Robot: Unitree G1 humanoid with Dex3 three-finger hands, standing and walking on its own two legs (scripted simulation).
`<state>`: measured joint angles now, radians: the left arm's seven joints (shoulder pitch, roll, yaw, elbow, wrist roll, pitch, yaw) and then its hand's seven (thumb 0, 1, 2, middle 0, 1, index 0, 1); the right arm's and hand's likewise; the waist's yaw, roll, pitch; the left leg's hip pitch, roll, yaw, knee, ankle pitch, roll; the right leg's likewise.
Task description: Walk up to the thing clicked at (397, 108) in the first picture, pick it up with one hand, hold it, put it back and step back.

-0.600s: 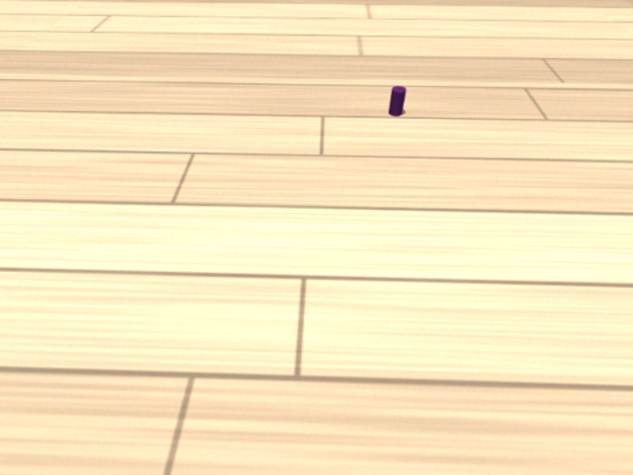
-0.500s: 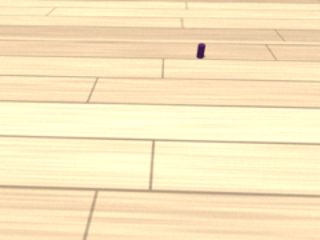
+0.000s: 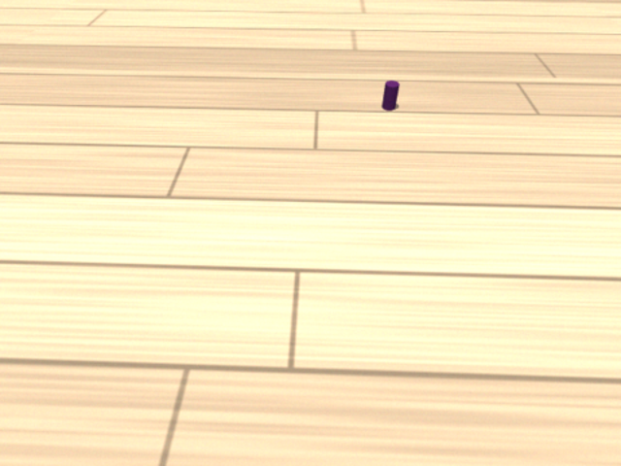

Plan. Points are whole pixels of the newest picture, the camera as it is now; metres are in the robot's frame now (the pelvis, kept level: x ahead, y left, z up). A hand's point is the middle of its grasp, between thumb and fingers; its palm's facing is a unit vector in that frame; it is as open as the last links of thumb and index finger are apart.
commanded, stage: stand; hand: left
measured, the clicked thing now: (390, 95) +2.30 -0.49 -0.71
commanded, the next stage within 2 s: walk up in 0.52 s
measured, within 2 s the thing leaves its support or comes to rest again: neither
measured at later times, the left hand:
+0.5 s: hand out of the picture +0.08 +0.25 -0.15, palm faces -0.01 -0.94 -0.34, open 7.4 cm
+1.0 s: hand (211, 406) +0.25 +0.17 -0.13, palm faces -0.11 -0.91 -0.41, open 7.4 cm
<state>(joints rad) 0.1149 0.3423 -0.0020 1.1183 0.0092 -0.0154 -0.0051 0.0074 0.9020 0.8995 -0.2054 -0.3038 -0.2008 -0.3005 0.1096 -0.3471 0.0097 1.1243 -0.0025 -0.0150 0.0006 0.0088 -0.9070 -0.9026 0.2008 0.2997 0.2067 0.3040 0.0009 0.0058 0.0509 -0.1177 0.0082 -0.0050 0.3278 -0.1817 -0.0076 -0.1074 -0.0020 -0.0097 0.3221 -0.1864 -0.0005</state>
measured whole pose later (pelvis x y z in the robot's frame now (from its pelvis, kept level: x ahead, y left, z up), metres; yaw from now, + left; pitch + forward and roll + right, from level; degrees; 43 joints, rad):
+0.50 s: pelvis +0.00 +0.00 +0.00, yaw +0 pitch -2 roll +0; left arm 0.11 0.34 0.00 1.12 0.01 -0.01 -0.01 0.01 0.90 0.90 -0.21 -0.30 -0.20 -0.30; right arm 0.11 -0.35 0.01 1.12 0.00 -0.02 0.00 0.01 -0.91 -0.90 0.20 0.30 0.21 0.30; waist 0.00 0.01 0.05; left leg -0.10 0.01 -0.01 0.32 -0.18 -0.01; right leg -0.09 0.00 -0.01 0.31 -0.19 0.00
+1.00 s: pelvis +0.14 -0.11 -0.02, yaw -10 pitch -2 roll -1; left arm 0.24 0.41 0.08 0.96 0.01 -0.07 -0.09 0.01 0.90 0.90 -0.20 -0.30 -0.20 -0.30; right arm 0.20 -0.50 -0.08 1.02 -0.02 -0.04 0.07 0.02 -0.91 -0.90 0.20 0.30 0.20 0.30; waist 0.04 0.09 -0.01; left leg -0.38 0.10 0.03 1.11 -0.37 0.02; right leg -0.26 -0.02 -0.08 0.57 -0.28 -0.02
